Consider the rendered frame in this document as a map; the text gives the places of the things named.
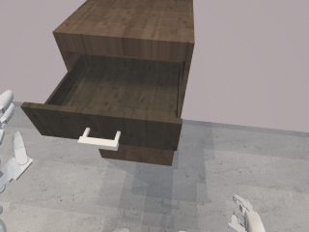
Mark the robot left hand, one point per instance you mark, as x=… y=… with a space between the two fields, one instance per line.
x=14 y=167

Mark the handle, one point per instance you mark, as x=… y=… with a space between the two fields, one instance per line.
x=99 y=143

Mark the drawer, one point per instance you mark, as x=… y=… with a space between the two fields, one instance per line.
x=141 y=98

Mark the robot right hand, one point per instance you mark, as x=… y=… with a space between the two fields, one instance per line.
x=250 y=222

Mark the cabinet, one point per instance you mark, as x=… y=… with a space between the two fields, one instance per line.
x=159 y=30

